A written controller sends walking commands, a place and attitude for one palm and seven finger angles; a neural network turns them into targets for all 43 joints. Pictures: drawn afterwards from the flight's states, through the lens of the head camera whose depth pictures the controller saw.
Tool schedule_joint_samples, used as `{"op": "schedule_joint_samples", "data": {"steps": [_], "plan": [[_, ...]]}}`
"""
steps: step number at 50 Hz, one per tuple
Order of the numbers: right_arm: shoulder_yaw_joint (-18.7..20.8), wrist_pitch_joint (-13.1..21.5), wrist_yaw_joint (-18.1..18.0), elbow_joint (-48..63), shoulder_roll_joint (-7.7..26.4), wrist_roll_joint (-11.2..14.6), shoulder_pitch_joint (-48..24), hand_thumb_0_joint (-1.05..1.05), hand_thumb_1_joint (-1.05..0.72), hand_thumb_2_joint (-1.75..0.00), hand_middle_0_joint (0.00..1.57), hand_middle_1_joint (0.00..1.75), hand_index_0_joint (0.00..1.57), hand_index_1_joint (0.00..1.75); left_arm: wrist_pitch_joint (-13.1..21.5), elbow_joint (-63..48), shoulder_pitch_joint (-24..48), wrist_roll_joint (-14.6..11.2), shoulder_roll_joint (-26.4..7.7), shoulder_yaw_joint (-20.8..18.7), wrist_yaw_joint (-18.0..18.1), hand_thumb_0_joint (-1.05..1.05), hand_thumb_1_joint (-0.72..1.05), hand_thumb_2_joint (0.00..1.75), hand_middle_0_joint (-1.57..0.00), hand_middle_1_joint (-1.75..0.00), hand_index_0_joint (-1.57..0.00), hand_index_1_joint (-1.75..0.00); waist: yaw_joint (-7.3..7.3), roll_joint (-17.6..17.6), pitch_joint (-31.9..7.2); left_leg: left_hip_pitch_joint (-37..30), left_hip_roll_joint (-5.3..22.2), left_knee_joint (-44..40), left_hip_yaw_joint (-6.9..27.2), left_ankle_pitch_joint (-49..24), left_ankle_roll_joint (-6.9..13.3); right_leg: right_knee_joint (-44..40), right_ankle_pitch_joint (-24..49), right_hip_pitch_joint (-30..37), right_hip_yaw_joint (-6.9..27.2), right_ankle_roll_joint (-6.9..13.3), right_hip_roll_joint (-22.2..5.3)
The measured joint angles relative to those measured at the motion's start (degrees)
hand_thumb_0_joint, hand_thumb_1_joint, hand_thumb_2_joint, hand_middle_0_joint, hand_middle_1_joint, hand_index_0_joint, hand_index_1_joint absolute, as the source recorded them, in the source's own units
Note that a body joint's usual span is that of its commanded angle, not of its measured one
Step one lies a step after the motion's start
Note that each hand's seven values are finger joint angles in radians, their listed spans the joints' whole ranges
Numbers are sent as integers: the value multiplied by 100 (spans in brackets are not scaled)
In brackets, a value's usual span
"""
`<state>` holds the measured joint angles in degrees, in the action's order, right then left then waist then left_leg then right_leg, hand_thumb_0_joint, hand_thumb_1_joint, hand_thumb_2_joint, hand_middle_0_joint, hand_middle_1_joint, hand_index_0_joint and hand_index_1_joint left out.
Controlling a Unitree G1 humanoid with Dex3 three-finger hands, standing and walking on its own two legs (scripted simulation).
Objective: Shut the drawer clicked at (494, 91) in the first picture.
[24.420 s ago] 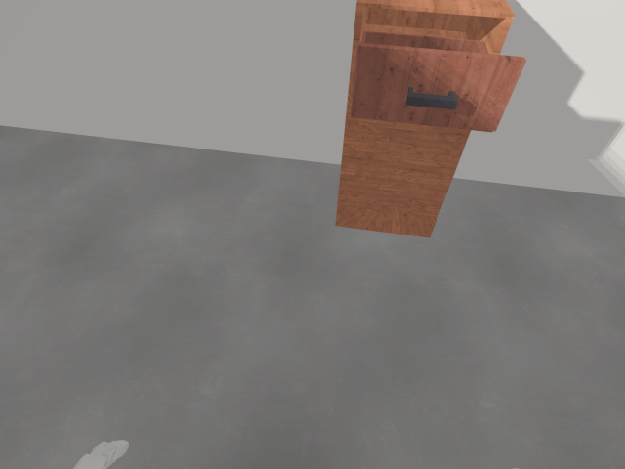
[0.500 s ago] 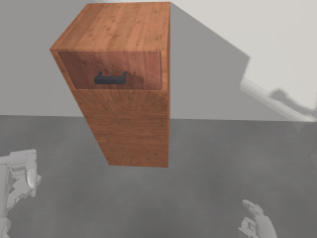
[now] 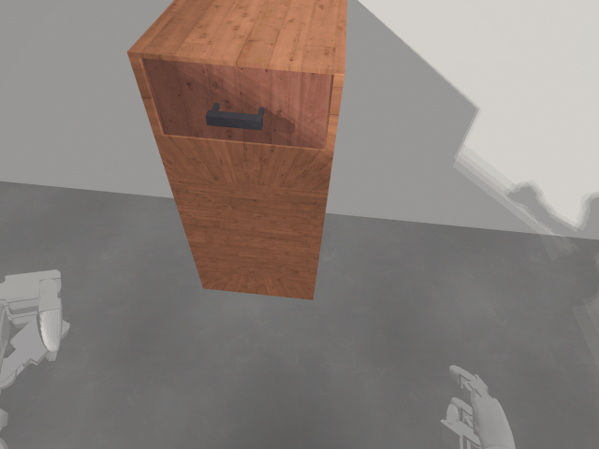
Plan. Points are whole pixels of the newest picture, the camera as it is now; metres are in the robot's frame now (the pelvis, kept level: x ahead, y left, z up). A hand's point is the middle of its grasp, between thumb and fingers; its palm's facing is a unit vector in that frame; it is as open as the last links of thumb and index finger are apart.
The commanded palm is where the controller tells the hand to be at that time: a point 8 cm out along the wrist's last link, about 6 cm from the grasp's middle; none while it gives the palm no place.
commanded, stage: step back with the hand held close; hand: left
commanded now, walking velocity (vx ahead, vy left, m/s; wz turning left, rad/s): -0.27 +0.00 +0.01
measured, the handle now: (236, 114) +0.72 +0.18 +0.04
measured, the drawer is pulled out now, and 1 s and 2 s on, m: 0.00 0.00 0.00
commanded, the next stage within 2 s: stop stepping back and stand still in 0.52 s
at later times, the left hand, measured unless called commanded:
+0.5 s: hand (58, 411) +0.13 +0.21 +0.16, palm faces +0.07 -0.85 -0.53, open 3.3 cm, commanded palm +0.04 +0.27 +0.19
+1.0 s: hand out of the picture -0.04 +0.24 +0.19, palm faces +0.34 -0.81 -0.47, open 3.3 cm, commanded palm -0.10 +0.29 +0.19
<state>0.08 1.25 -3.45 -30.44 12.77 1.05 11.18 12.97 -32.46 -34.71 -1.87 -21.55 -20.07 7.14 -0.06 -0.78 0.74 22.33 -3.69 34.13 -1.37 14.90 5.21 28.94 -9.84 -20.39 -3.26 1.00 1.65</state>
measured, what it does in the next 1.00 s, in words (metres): walks backwards: right foot, then left foot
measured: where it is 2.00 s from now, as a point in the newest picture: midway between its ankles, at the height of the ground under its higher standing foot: outside the picture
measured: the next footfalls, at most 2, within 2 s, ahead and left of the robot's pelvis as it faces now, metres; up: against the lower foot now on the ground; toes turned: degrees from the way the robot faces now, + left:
right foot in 0.54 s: -0.18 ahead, -0.09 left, +0.00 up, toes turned -4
left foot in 0.84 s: -0.18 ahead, +0.17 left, +0.00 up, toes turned +6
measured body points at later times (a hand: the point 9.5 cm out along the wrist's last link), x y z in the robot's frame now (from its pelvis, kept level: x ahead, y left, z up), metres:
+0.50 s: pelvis -0.10 +0.00 +0.00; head -0.01 +0.04 +0.44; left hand +0.12 +0.25 +0.19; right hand +0.11 -0.22 -0.06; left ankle +0.05 +0.05 -0.73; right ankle -0.23 -0.10 -0.71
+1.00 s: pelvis -0.23 +0.01 +0.00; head -0.24 +0.02 +0.45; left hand -0.07 +0.28 +0.21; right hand -0.06 -0.22 -0.06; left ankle -0.21 +0.16 -0.73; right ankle -0.23 -0.09 -0.73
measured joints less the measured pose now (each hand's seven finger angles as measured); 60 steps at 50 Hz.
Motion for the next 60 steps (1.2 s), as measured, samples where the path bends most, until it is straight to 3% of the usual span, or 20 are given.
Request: {"op": "schedule_joint_samples", "data": {"steps": [4,10,14,19,24,27,28,30,31,33,34,37,42,44,47,52,55,57,60], "plan": [[-31,62,-24,-110,7,-35,121,2,-91,-89,21,30,20,30,101,-223,-17,39,-46,-7,66,1,89,90,-141,-160,-140,-160,41,131,88,70,-7,15,-13,-310,109,162,-56,-105,19,-86,-2],[16,193,-64,-255,-110,-151,372,2,-91,-89,21,30,20,30,179,-266,55,179,-266,-283,47,2,89,89,-141,-160,-141,-160,119,29,-147,148,5,-443,194,-600,187,1629,-1016,178,465,-179,259],[-43,343,6,-360,-253,-186,234,2,-91,-89,21,30,20,30,294,-373,-102,19,-313,-468,53,1,89,90,-141,-160,-140,-160,-6,127,-322,328,130,-989,68,-969,148,1238,-1615,755,511,-157,182],[-104,556,161,-377,-313,-225,-326,2,-91,-89,21,30,20,30,211,-482,65,-82,-373,-158,-97,1,89,90,-141,-160,-140,-160,-69,243,13,490,253,-1654,-105,-1612,73,731,-1700,1006,472,-171,164],[-160,575,278,-141,-350,-233,-743,2,-91,-89,21,30,21,30,25,-956,-86,-252,-893,-272,-246,2,89,90,-141,-160,-140,-160,7,395,374,599,249,-1972,-266,-2146,33,811,-1906,744,375,-151,236],[-177,480,298,22,-331,-230,-784,1,-91,-89,21,30,21,30,-15,-1231,-407,-448,-1263,-668,-257,2,89,89,-141,-160,-140,-160,23,433,386,705,202,-1984,-345,-2384,-37,287,-1806,796,177,-3,214],[-164,431,290,40,-283,-212,-789,1,-91,-89,21,30,21,30,11,-1263,-470,-492,-1303,-748,-266,2,89,89,-141,-160,-140,-160,38,331,411,799,237,-1788,-317,-2317,-107,124,-1395,839,82,145,240],[-109,287,257,-118,-224,-122,-673,1,-91,-89,21,30,21,30,94,-1258,-594,-561,-1284,-772,-285,2,89,89,-141,-160,-140,-160,87,130,359,1197,257,-524,-54,-869,-428,66,-1164,955,-108,278,312],[-73,219,249,-256,-246,-79,-523,1,-91,-89,21,30,20,30,146,-1219,-677,-571,-1251,-789,-280,2,89,89,-141,-160,-140,-160,19,204,213,1445,149,557,103,-137,-532,40,-1158,986,-84,293,247],[-2,80,234,-518,-312,-16,-192,1,-91,-89,21,30,20,30,161,-1021,-788,-534,-1000,-847,-270,1,89,89,-141,-160,-140,-160,-97,442,-152,1653,7,2205,192,432,-633,-74,-1115,1023,27,270,59],[-4,-1,190,-582,-332,-1,-50,2,-91,-89,21,30,20,30,120,-859,-782,-479,-825,-863,-235,1,88,89,-141,-160,-140,-160,-133,548,-299,1553,59,2478,129,459,-659,-137,-1067,1034,79,257,-24],[-65,-1,-7,-616,-234,19,222,2,-91,-89,21,30,20,30,-67,-183,-370,-288,-220,-610,-48,1,89,89,-141,-160,-140,-160,-191,628,-471,787,364,1882,12,645,-571,-202,-931,1017,131,224,-180],[27,271,-191,-579,176,-27,405,2,-91,-89,20,30,20,30,-480,356,290,-18,457,211,162,1,89,90,-141,-160,-140,-160,-29,267,-410,-703,659,-243,35,124,-322,140,-969,794,-242,68,-294],[74,322,-207,-567,158,-32,310,2,-91,-89,20,30,20,30,-489,159,318,12,401,354,156,2,89,90,-141,-160,-140,-160,43,336,-234,-895,604,-621,-2,118,-611,430,-1034,657,-288,0,-422],[10,412,-125,-395,-31,-16,179,2,-91,-89,20,30,20,30,-355,-228,31,13,13,158,125,2,89,90,-141,-160,-140,-160,57,499,-33,-939,542,-553,-156,-30,-744,595,-875,606,-71,-47,-474],[-112,519,-14,-285,-269,2,221,2,-91,-89,20,30,20,30,-143,-349,-180,-40,-427,-256,118,2,89,90,-141,-160,-140,-160,129,192,-93,-780,731,-260,-80,74,-653,354,-774,703,-129,17,-260],[-122,402,-7,-407,-302,6,272,2,-91,-89,21,30,20,30,-106,-158,-16,-46,-311,-288,154,1,89,90,-141,-160,-140,-160,44,112,-214,-276,652,824,4,884,-497,360,-857,573,-106,175,-203],[-116,328,1,-557,-269,-14,276,2,-91,-89,21,30,20,30,-123,13,134,-30,-139,-222,160,1,89,90,-141,-160,-141,-160,-45,185,-220,48,529,1738,-77,999,-426,288,-518,524,-54,208,-273],[-136,251,-28,-677,-204,-69,348,2,-91,-89,21,30,20,30,-213,198,239,-10,112,-74,177,1,89,90,-141,-160,-141,-160,-35,264,-246,-78,586,1290,-238,918,-360,424,-689,428,-131,113,-361]]}}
